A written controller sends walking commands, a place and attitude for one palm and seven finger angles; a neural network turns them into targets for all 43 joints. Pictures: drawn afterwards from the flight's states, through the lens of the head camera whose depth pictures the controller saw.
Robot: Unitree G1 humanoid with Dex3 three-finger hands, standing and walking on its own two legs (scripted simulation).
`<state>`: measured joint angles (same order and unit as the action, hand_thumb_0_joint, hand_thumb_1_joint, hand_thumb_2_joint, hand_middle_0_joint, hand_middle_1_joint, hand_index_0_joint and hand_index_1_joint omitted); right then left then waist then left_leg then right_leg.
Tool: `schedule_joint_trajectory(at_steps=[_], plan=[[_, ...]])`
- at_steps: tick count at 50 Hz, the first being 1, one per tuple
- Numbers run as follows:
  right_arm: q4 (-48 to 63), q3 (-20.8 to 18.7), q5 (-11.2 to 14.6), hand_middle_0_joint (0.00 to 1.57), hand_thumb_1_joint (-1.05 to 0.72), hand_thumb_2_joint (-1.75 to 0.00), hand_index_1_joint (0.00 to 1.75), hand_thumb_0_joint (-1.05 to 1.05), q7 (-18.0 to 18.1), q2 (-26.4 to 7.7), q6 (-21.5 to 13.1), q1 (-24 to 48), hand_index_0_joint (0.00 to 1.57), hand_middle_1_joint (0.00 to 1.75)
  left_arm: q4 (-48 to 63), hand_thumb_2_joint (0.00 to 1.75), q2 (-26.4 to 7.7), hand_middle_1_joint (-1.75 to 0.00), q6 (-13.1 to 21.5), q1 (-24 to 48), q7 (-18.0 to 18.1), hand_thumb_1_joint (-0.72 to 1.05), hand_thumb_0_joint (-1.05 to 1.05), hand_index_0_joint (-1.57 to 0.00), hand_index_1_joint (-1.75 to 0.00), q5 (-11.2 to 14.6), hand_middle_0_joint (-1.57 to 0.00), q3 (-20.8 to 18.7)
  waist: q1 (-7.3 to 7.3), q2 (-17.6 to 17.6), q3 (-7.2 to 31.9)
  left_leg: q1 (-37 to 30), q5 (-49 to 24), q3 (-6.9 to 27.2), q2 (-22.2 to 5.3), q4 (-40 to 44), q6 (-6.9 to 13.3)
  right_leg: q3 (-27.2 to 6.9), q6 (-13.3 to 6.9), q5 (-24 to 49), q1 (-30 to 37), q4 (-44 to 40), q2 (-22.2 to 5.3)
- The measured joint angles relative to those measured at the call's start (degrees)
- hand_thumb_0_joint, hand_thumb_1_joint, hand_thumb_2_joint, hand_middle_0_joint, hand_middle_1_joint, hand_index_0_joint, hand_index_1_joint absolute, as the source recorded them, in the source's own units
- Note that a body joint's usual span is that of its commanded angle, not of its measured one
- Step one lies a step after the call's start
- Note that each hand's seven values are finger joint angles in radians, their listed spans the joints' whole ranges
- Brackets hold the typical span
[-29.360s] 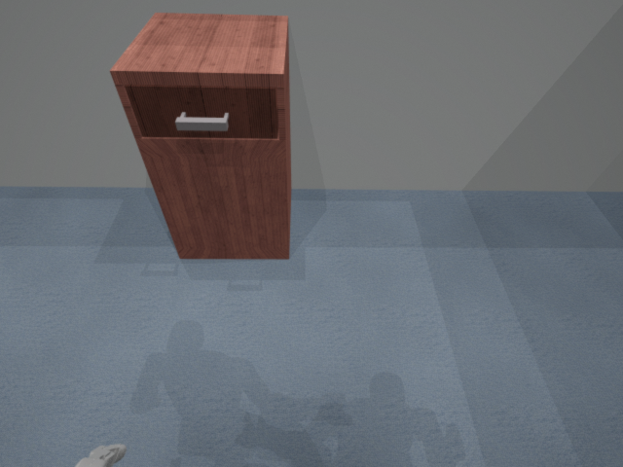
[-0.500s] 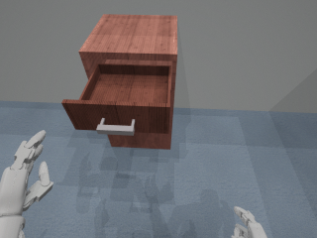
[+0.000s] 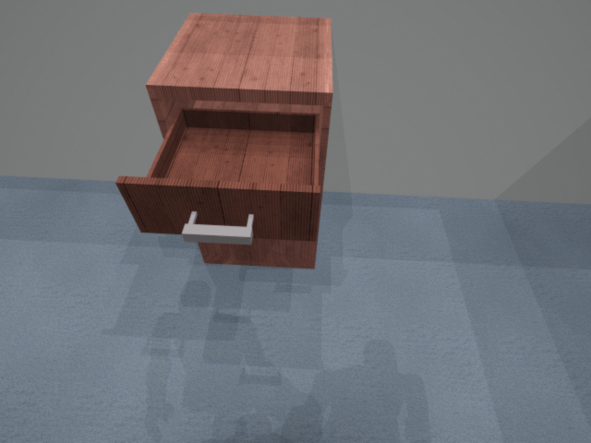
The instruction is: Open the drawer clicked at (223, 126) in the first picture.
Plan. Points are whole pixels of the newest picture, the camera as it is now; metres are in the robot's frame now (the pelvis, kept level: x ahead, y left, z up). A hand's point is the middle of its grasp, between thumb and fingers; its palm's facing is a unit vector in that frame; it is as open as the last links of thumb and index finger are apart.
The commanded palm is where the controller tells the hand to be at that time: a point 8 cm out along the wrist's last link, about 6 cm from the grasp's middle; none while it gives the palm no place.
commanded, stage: let the arm hang, fingers relaxed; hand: left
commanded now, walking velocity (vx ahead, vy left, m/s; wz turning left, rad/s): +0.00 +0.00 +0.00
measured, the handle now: (220, 225) +0.52 +0.20 -0.11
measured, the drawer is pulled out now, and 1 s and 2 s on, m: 0.30 0.30 0.30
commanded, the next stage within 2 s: look to check the result in 0.54 s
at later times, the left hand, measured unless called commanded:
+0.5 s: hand out of the picture -0.01 +0.14 -0.18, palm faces +0.02 -0.99 -0.15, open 7.4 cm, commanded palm none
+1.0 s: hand out of the picture -0.02 +0.14 -0.18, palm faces +0.04 -0.98 -0.18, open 7.4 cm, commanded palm none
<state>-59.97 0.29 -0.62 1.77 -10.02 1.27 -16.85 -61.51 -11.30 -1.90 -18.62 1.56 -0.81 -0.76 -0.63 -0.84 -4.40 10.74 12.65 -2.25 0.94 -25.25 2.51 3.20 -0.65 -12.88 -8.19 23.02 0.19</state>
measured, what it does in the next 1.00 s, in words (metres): stands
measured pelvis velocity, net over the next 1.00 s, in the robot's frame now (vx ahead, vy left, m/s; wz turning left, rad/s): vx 0.01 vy -0.02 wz -0.01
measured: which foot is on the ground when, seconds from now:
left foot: down 0.00-1.00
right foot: down 0.00-1.00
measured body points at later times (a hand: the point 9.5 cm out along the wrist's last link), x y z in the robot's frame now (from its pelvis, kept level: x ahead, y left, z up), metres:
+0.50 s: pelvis +0.00 -0.01 +0.00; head +0.01 -0.01 +0.45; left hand -0.01 +0.20 -0.16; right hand -0.04 -0.21 -0.16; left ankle +0.01 +0.09 -0.74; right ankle +0.00 -0.11 -0.74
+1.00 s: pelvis +0.01 -0.02 +0.00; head +0.03 -0.02 +0.45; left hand -0.02 +0.19 -0.16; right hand -0.01 -0.22 -0.17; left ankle +0.01 +0.09 -0.74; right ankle +0.00 -0.11 -0.74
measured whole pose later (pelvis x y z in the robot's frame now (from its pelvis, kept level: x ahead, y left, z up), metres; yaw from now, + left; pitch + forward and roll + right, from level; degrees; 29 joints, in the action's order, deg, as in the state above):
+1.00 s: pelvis +0.01 -0.02 +0.00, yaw -1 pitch -2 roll +0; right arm -65.1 -0.2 -0.5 2.7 -5.6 0.1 -17.6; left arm -66.1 -5.9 0.2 -18.7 2.6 -0.7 -0.7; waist -0.1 -0.9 -3.1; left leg 9.0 13.2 -2.7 -0.1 -23.9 1.1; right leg 2.7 -2.0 -14.2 -7.5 23.3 1.2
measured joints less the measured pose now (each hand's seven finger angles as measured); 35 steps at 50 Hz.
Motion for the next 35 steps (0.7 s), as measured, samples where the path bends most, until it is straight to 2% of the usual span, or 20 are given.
schedule_joint_trajectory(at_steps=[7,22,35], plan=[[-2.47,0.29,0.02,0.2,-0.91,-0.9,0.3,0.01,-0.02,1.7,-0.49,-0.3,0.2,0.3,-2.78,0.9,1.37,-0.3,0.62,-0.12,0.39,0.92,0.01,-0.2,-0.3,0.04,-0.2,0.46,0.18,-1.03,0.74,-1.05,-0.82,-0.91,0.5,1.64,0.3,-0.91,0.28,0.12,-0.05,0.2,-0.5],[-5.1,-0.06,0.06,0.2,-0.91,-0.9,0.3,0.01,0.48,3.82,-1.15,-2.01,0.2,0.3,-3.84,0.9,5.21,-0.3,1.57,1.05,0.6,0.91,0.01,-0.2,-0.3,0.02,-0.2,0.72,0.64,0.53,1.66,-1.48,-0.64,-1.31,0.06,1.89,-0.21,-1.35,-0.2,-0.29,-0.14,0.66,-0.08],[-5.15,-0.42,0.04,0.2,-0.91,-0.9,0.3,0.01,0.84,4.3,-1.18,-2.47,0.2,0.3,-4.28,0.9,5.39,-0.3,1.76,0.65,0.8,0.91,0.01,-0.2,-0.3,0.07,-0.2,0.11,0.77,0.34,1.21,-1.13,-0.08,-0.73,-0.44,1.33,-0.81,-0.79,-0.79,-0.79,-0.12,0.69,0.44]])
